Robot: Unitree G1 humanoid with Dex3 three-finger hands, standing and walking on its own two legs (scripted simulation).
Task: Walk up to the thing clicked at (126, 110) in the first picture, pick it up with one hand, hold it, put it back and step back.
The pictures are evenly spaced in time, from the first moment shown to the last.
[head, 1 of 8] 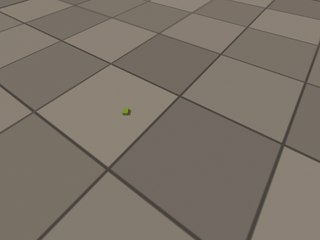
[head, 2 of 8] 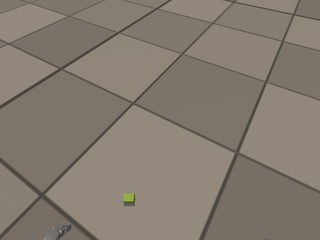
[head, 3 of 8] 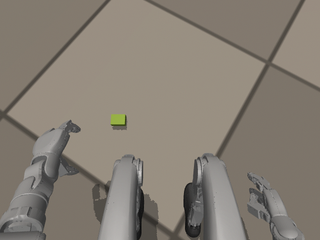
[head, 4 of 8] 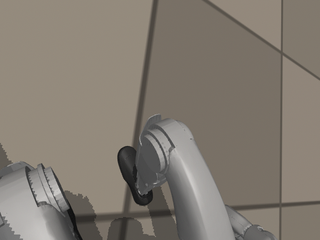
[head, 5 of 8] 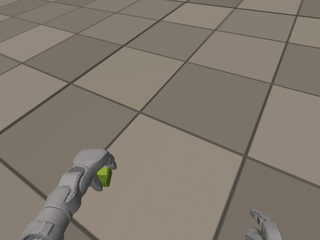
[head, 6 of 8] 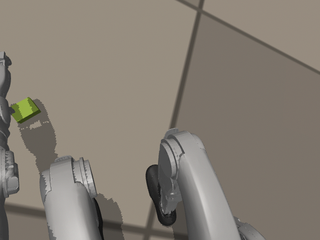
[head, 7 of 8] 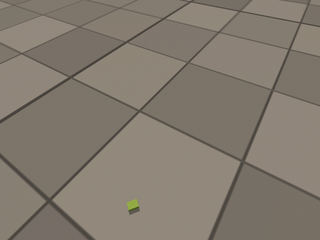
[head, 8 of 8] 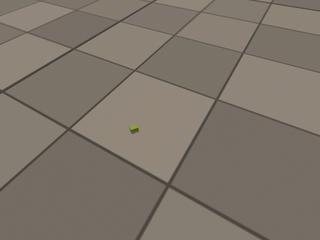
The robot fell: no
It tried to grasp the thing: yes
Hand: left
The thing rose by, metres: 0.69
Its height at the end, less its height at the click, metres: +0.00
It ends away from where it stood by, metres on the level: 0.01
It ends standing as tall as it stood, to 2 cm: yes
